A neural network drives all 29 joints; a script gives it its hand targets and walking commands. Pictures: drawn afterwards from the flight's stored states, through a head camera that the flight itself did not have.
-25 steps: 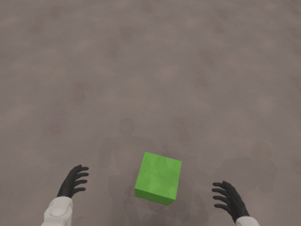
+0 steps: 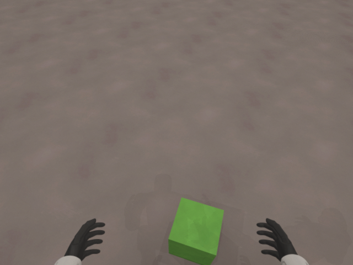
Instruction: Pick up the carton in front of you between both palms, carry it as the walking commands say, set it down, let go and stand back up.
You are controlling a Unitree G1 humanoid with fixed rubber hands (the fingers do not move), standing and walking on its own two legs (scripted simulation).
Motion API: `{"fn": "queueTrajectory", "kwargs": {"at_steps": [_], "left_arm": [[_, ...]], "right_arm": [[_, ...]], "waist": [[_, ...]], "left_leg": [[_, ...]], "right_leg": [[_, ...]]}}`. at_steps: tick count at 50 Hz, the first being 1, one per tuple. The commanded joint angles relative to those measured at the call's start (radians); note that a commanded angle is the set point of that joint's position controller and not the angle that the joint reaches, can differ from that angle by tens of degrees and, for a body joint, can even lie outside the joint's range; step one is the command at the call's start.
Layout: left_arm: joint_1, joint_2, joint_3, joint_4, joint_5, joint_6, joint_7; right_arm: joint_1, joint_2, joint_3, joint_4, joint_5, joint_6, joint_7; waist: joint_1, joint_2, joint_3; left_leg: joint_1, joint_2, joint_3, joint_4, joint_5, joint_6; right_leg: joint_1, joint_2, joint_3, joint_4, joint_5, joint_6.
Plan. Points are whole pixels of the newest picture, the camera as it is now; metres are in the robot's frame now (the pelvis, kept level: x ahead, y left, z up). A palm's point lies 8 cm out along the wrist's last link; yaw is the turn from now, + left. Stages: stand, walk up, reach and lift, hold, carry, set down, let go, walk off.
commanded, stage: let go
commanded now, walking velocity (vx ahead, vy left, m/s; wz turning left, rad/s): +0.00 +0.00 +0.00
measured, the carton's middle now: (195, 232) +0.39 -0.09 -0.65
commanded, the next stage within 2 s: stand in 0.06 s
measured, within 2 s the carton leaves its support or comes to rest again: neither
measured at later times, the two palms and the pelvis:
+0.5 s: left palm out of the picture +0.12 +0.23 -0.11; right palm out of the picture +0.11 -0.29 -0.12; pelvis +0.04 -0.02 -0.01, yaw -2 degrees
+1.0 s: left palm out of the picture +0.09 +0.23 -0.13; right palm out of the picture +0.03 -0.28 -0.15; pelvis +0.04 -0.02 -0.01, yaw -5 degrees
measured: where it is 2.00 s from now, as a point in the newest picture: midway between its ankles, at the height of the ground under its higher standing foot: outside the picture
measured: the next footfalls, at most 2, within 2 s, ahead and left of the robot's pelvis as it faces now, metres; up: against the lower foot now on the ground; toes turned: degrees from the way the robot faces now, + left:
none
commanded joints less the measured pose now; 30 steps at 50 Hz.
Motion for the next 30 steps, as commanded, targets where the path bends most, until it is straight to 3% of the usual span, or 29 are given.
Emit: {"fn": "queueTrajectory", "kwargs": {"at_steps": [1,3,4,5,7,9,19,30], "left_arm": [[-0.037,0.099,0.033,-0.091,0.004,0.002,0.001],[-0.044,0.099,0.032,-0.094,0.003,0.008,-0.003],[0.119,0.165,0.048,0.069,0.057,-0.050,0.035],[0.099,0.214,0.060,0.074,0.059,-0.078,0.050],[0.062,0.156,0.045,0.100,0.043,-0.122,0.043],[0.044,0.124,0.032,0.128,0.027,-0.148,0.028],[0.152,0.149,0.022,0.221,0.022,-0.156,0.039],[0.178,0.151,0.013,0.263,0.014,-0.126,0.058]], "right_arm": [[-0.049,-0.093,-0.028,-0.107,0.001,0.006,-0.005],[-0.049,-0.090,-0.027,-0.111,0.002,0.014,-0.006],[0.030,-0.144,-0.035,0.058,-0.026,-0.137,-0.034],[0.070,-0.139,-0.033,0.064,-0.044,-0.191,-0.049],[0.046,-0.148,-0.025,0.107,-0.041,-0.247,-0.053],[0.042,-0.137,-0.015,0.130,-0.031,-0.276,-0.049],[0.144,-0.160,-0.006,0.248,-0.010,-0.282,-0.061],[0.196,-0.164,0.010,0.336,0.000,-0.249,-0.078]], "waist": [[0.006,0.012,-0.015],[0.007,0.004,-0.010],[0.026,0.143,0.004],[-0.002,0.117,0.070],[0.001,0.032,0.033],[-0.005,-0.037,-0.085],[-0.017,-0.031,-0.151],[-0.013,-0.002,-0.131]], "left_leg": [[-0.120,-0.019,0.031,-0.104,0.198,-0.013],[-0.119,-0.022,0.036,-0.101,0.172,-0.009],[-0.161,0.076,0.005,-0.104,-0.278,-0.042],[-0.194,0.092,-0.056,-0.114,-0.344,-0.026],[-0.210,0.109,-0.097,-0.087,-0.280,-0.007],[-0.148,0.105,-0.089,-0.042,-0.155,0.000],[-0.124,0.091,-0.037,0.059,0.139,-0.017],[-0.105,0.090,0.010,0.089,0.288,-0.015]], "right_leg": [[0.094,0.048,-0.050,-0.051,0.124,0.011],[0.095,0.046,-0.047,-0.053,0.110,0.012],[-0.140,-0.079,0.051,-0.106,-0.175,0.042],[-0.210,-0.076,0.064,-0.115,-0.225,0.043],[-0.235,-0.063,0.069,-0.085,-0.163,0.029],[-0.218,-0.058,0.090,-0.073,-0.104,0.005],[-0.150,-0.060,0.111,0.050,0.351,-0.037],[-0.124,-0.053,0.115,0.101,0.492,-0.062]]}}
